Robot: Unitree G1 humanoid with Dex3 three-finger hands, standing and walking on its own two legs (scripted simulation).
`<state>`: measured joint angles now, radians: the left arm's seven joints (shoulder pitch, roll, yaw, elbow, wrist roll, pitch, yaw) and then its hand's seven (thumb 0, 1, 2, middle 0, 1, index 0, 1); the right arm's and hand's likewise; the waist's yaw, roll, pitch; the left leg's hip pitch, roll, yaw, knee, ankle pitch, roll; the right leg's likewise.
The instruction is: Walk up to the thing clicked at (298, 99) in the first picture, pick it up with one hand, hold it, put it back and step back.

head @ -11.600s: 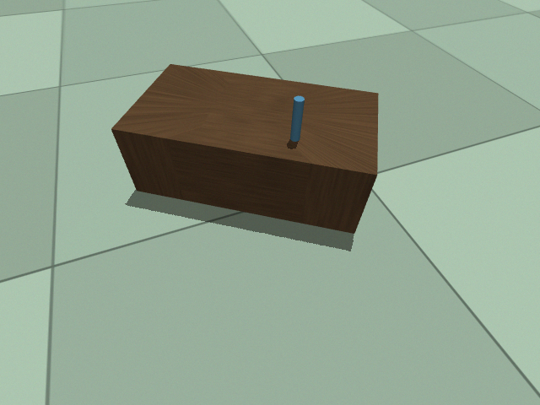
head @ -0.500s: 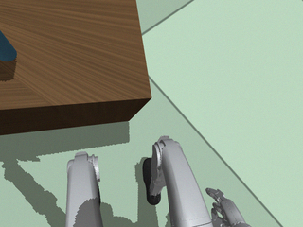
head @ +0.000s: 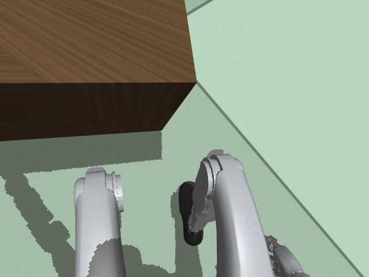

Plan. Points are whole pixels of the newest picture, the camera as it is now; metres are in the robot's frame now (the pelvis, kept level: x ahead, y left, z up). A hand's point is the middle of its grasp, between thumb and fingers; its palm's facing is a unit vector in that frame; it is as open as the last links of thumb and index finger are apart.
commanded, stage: close in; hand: left
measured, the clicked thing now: out of the picture +0.59 +0.29 +0.09
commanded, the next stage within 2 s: close in 0.32 s
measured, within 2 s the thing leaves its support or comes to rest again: leaves its support in 1.50 s
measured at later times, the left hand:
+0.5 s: hand out of the picture +0.58 +0.29 +0.05, palm faces +0.29 -0.96 -0.02, open 17.1 cm
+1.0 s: hand out of the picture +0.59 +0.28 +0.06, palm faces +0.30 -0.96 -0.02, open 9.9 cm
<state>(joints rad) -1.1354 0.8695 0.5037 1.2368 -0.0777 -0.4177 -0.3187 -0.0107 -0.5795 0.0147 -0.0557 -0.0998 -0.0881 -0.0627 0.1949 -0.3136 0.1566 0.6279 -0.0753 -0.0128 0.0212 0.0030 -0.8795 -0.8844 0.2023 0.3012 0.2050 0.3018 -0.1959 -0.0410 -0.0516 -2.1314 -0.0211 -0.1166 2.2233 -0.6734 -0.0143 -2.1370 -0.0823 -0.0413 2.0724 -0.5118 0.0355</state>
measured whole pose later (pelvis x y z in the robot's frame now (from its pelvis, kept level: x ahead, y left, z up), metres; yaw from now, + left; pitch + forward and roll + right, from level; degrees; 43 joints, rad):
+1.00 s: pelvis +0.02 +0.00 +0.04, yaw +0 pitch +37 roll -6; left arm -1.09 0.69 0.57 1.17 0.00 -0.42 -0.13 0.00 -0.06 0.45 -0.75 -0.65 -0.77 -0.61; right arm 0.23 -0.29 0.09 0.61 -0.07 0.04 0.03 0.00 -0.90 -0.89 0.20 0.30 0.20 0.30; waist -0.22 0.01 -0.10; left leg -2.02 0.00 -0.08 2.10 -0.72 0.00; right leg -2.05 -0.07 -0.02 1.97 -0.56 0.05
